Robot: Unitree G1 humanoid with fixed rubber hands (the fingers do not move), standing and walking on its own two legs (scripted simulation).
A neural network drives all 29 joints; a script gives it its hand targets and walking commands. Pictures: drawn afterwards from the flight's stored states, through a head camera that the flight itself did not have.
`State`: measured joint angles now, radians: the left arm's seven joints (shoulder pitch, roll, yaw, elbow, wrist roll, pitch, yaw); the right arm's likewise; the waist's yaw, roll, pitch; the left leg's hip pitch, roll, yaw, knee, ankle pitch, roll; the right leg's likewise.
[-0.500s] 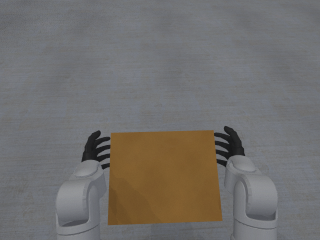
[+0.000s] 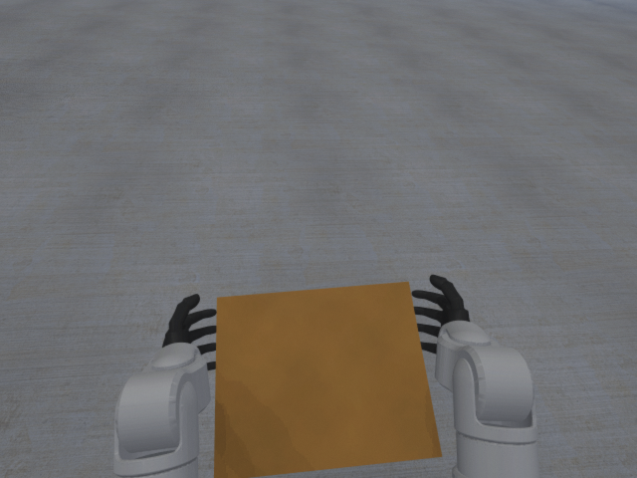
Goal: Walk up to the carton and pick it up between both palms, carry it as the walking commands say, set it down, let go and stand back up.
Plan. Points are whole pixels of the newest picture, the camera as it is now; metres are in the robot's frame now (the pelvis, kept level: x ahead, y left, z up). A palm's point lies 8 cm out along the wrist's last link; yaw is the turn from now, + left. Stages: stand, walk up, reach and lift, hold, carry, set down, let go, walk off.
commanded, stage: carry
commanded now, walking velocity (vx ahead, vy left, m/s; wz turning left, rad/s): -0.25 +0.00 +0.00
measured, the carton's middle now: (319, 377) +0.26 +0.00 +0.00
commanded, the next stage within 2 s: none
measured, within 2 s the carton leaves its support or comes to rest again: neither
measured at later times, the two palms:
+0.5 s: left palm (227, 414) +0.18 +0.10 +0.09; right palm (519, 397) +0.19 -0.20 +0.09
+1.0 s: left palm out of the picture +0.03 +0.11 +0.08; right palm out of the picture +0.09 -0.19 +0.08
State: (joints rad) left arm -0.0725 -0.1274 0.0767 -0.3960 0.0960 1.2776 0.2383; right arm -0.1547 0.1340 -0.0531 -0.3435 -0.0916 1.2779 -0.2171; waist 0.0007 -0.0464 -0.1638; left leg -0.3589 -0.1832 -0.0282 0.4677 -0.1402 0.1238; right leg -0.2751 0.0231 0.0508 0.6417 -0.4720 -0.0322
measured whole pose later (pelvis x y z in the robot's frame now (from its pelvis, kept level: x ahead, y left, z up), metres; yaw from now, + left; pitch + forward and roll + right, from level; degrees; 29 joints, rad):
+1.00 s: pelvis -0.20 -0.09 -0.03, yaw +7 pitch -1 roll +4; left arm -0.16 -0.13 0.12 -0.42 0.09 1.27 0.21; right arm -0.21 0.14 -0.05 -0.40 -0.14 1.26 -0.21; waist 0.05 -0.02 -0.02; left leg -0.41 0.01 0.07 0.78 -0.35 -0.03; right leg -0.60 -0.07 -0.15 0.78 -0.24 -0.04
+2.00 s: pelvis -0.57 -0.26 -0.01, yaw +8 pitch +2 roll +1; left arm -0.13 -0.13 0.10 -0.46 0.09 1.28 0.22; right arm -0.18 0.14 -0.05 -0.43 -0.12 1.25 -0.20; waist 0.03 0.01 -0.04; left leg -0.41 0.04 0.06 0.62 -0.25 0.00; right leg -0.53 -0.03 -0.10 0.87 -0.42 0.00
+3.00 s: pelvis -0.99 -0.40 -0.01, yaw +9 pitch +2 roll +3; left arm -0.14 -0.13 0.08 -0.46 0.12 1.26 0.21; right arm -0.20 0.14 -0.07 -0.45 -0.09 1.24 -0.21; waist -0.05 -0.09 -0.01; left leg -0.33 -0.03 0.09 0.58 -0.29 0.02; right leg -0.56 -0.06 -0.08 0.56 -0.13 -0.03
